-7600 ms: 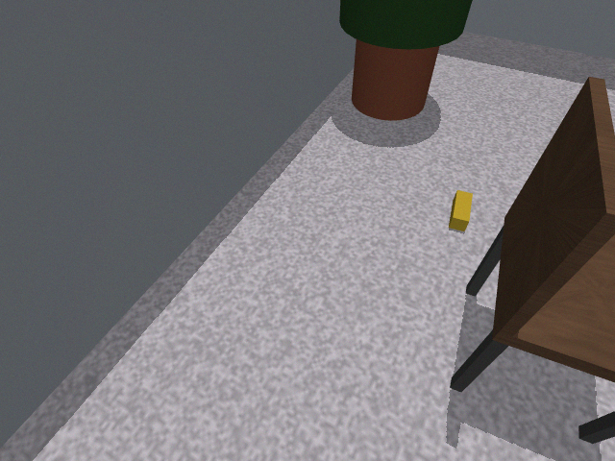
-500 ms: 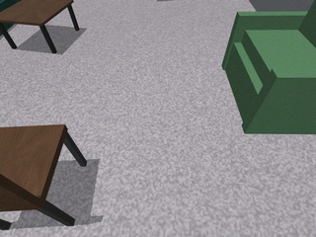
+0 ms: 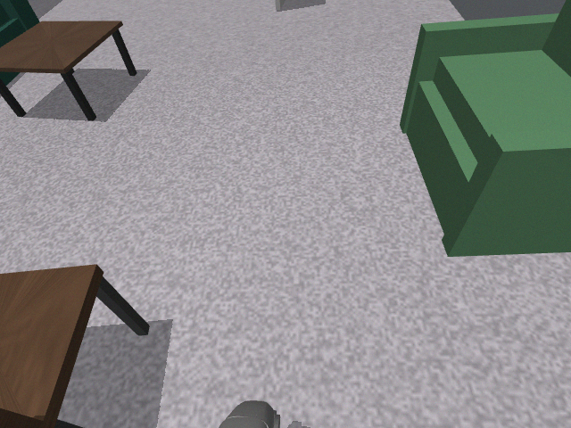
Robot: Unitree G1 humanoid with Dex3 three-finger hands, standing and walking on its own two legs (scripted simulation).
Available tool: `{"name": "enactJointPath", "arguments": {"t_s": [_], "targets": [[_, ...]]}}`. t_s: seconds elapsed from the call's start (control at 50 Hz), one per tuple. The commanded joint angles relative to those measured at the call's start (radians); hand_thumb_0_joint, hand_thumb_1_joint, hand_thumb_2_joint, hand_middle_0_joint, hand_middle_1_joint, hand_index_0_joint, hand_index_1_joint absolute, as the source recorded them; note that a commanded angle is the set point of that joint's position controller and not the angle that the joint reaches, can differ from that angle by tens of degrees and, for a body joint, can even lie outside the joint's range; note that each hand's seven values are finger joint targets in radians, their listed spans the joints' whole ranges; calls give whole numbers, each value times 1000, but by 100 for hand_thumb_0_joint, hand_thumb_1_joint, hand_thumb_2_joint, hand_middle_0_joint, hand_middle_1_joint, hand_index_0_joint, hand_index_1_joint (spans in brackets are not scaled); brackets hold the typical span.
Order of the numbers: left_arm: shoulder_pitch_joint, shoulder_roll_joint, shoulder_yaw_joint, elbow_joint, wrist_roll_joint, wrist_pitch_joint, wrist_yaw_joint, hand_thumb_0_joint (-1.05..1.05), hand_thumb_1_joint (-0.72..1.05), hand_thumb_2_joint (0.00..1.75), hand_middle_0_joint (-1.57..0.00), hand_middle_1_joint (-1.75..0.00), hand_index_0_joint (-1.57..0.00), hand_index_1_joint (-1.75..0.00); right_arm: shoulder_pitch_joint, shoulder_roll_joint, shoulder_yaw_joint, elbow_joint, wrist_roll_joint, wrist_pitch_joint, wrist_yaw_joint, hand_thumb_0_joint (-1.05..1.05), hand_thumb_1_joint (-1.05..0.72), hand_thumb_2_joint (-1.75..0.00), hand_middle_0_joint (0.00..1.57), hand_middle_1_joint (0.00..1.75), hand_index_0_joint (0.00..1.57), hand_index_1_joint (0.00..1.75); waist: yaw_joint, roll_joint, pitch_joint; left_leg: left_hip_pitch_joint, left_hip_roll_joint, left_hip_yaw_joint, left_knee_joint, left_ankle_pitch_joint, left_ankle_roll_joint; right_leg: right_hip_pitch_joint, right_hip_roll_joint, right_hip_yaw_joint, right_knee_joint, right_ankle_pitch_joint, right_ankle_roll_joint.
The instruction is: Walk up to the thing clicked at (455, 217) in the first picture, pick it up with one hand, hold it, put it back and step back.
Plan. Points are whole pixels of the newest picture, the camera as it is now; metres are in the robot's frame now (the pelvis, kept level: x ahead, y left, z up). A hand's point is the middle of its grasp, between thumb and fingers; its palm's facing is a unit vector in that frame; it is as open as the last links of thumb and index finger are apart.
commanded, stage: walk up
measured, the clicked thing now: out of the picture -0.01 +1.35 -0.74
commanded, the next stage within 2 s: stand in 1.74 s
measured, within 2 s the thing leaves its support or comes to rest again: neither
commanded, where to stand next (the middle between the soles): +0.32 +0.05 m, yaw +23 degrees
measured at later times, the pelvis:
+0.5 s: pelvis +0.19 +0.04 -0.01, yaw +13 degrees
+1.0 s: pelvis +0.25 +0.03 -0.03, yaw +22 degrees
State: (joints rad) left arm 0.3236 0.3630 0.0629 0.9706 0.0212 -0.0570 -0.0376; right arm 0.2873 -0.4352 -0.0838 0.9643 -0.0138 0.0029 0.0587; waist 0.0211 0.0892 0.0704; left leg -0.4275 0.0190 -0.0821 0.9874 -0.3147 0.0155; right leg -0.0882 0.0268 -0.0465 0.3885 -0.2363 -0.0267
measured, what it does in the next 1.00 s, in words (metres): walks ahead, turning left: left foot, then right foot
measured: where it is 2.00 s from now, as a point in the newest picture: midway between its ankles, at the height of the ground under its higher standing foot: (307, 414)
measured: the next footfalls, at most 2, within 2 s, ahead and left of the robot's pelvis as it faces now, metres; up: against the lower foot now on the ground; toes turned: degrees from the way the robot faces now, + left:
left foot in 0.22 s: +0.21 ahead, +0.18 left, +0.00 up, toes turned +12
right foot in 0.62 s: +0.40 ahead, -0.08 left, +0.00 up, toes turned +12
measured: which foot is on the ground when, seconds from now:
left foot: up 0.00-0.20, down 0.22-0.64, up 0.66-0.96, down 0.98-1.00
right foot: down 0.00-0.24, up 0.26-0.60, down 0.62-1.00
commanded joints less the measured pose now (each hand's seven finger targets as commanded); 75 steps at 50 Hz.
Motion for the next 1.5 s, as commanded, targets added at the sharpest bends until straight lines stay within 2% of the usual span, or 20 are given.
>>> {"name": "enactJointPath", "arguments": {"t_s": [0.0, 0.08, 0.18, 0.2, 0.24, 0.26, 0.34, 0.5, 0.56, 0.6, 0.66, 0.74, 0.92, 0.98, 1.02, 1.16, 1.26, 1.3, 1.36, 1.48], "targets": [[-125, 275, 84, -164, -6, -41, 19, 0, 90, 90, -20, -30, -20, -30, 51, -147, -30, -93, -3, -12, 9, 0, -90, -90, 20, 30, 20, 30, -25, -234, 64, -110, 82, 15, -121, 91, -45, -22, -282, 116, -221, -31, -164], [-48, 284, 86, -175, 0, -38, 15, 0, 90, 90, -20, -30, -20, -30, -54, -139, -32, -158, -14, -33, 23, 0, -90, -90, 20, 30, 20, 30, 35, -194, 71, -14, 114, 70, -318, 147, -22, -51, -289, 40, -133, 117, -154], [-73, 275, 74, -215, 2, -17, 13, 0, 90, 90, -20, -30, -20, -30, 197, -172, -67, -107, -10, -54, -3, 0, -90, -90, 20, 30, 20, 30, -94, -39, -95, 350, -18, 206, -461, 170, 40, -84, -201, -95, 327, 354, -101], [-1, 215, 54, -218, -1, -10, 14, 0, 90, 90, -20, -30, -20, -30, 298, -225, -89, -91, -14, -63, -18, 0, -90, -90, 20, 30, 20, 30, -131, 121, -148, 494, 26, 96, -513, 96, 90, -212, -145, -115, 598, 223, -63], [5, 230, 61, -238, -15, 5, 17, 0, 90, 90, -20, -30, -20, -30, 279, -313, -101, -154, 7, -76, -31, 0, -90, -90, 20, 30, 20, 30, -107, 179, -166, 594, 366, -673, -694, 79, 295, -553, -1, 37, 875, -359, -18], [-62, 273, 60, -237, -5, 5, 22, 0, 90, 90, -20, -30, -20, -30, 240, -313, -106, -171, 17, -77, -38, 0, -90, -90, 20, 30, 20, 30, -103, 100, -95, 495, 398, -687, -718, 54, 319, -564, -58, 97, 900, -341, -20], [-31, 224, 56, -211, -23, 17, 8, 0, 90, 90, -20, -30, -20, -30, 158, -213, -52, -212, 27, -101, -60, 0, -90, -90, 20, 30, 20, 30, -24, 3, -35, 300, 230, -202, -619, 434, 192, -450, -141, 117, 733, -145, -25], [-75, 178, 60, -216, -7, 20, 1, 0, 90, 90, -20, -30, -20, -30, 99, -217, -36, -263, -1, -96, -69, 0, -90, -90, 20, 30, 20, 30, -14, 69, -25, 61, 175, -61, -515, 604, 192, -205, -85, 9, 339, 24, 11], [11, 199, 68, -167, -10, 12, 18, 0, 90, 90, -20, -30, -20, -30, 40, -176, -19, -282, 18, -65, -75, 0, -90, -90, 20, 30, 20, 30, 36, 3, -66, -22, 92, -30, -343, 362, 108, -13, -44, -6, 187, 205, -17], [14, 292, 88, -183, 5, -1, 29, 0, 90, 90, -20, -30, -20, -30, 114, -80, 14, -283, 32, -49, -79, 0, -90, -90, 20, 30, 20, 30, 39, -292, -130, -125, -60, 45, -28, -41, 29, 61, -314, 327, 26, 204, -95], [-136, 332, 83, -219, -3, 10, 36, 0, 90, 90, -20, -30, -20, -30, 142, -193, -21, -222, 13, -20, -99, 0, -90, -90, 20, 30, 20, 30, -9, -269, -47, -80, -21, -19, 162, -295, 12, -173, -463, 542, -75, 1, -248], [-155, 301, 72, -195, 3, 15, 41, 0, 90, 90, -20, -30, -20, -30, 141, -167, -22, -176, 15, -8, -75, 0, -90, -90, 20, 30, 20, 30, -13, -319, -53, -54, -19, 12, 102, -172, 3, -206, -294, 239, -19, -83, -157], [-166, 302, 57, -188, -12, 39, 42, 0, 90, 90, -20, -30, -20, -30, 72, -153, -24, -145, -4, -15, -60, 0, -90, -90, 20, 30, 20, 30, -27, -248, -135, 163, -36, 127, -371, 0, 10, -216, -333, 141, 188, 140, -151], [-129, 180, 16, -191, -36, 54, 43, 0, 90, 90, -20, -30, -20, -30, -4, -280, -49, -173, -30, -33, -72, 0, -90, -90, 20, 30, 20, 30, 0, 128, -102, 244, 249, -388, -615, 140, 137, -457, -125, -10, 500, -130, 6], [-178, 261, 39, -153, -25, 65, 66, 0, 90, 90, -20, -30, -20, -30, -60, -305, -52, -169, -12, -29, -71, 0, -90, -90, 20, 30, 20, 30, -28, 103, -33, 43, 337, -448, -635, 169, 285, -356, -108, 77, 651, -389, 9], [-150, 192, 18, -100, -28, 39, 57, 0, 90, 90, -20, -30, -20, -30, -58, -195, -7, -134, 7, -36, -83, 0, -90, -90, 20, 30, 20, 30, -26, 85, -142, 342, 174, -157, -399, 746, 169, -289, -72, 19, 304, -234, 14], [-122, 286, 23, -58, -3, 5, 68, 0, 90, 90, -20, -30, -20, -30, -123, -128, 22, -142, 35, -24, -74, 0, -90, -90, 20, 30, 20, 30, 2, -103, -196, 95, 41, -39, -314, 320, 34, 35, -249, 249, 81, 312, -86], [-258, 294, 13, -78, -5, 14, 54, 0, 90, 90, -20, -30, -20, -30, -88, -142, 9, -85, 19, -14, -76, 0, -90, -90, 20, 30, 20, 30, -60, -199, -108, 236, 9, -5, -379, -34, 28, -213, -309, 265, 64, 111, -133], [-230, 215, -14, -44, -17, 21, 45, 0, 90, 90, -20, -30, -20, -30, -192, -184, 12, -71, 12, -34, -60, 0, -90, -90, 20, 30, 20, 30, -9, -105, -63, 179, 130, -177, -570, 53, 85, -183, -118, 70, 107, -76, -8], [-240, 215, -19, 15, -22, 8, 40, 0, 90, 90, -20, -30, -20, -30, -224, -150, 36, -10, 6, -39, -49, 0, -90, -90, 20, 30, 20, 30, -8, -66, -23, 137, 84, -127, -662, 10, 33, -92, -145, 110, -8, -73, -17]]}}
